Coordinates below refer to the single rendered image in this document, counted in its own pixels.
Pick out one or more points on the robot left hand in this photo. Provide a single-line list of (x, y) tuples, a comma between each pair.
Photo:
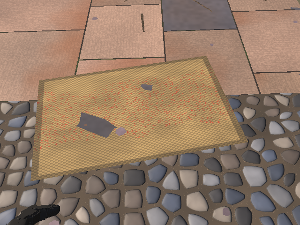
[(33, 214)]

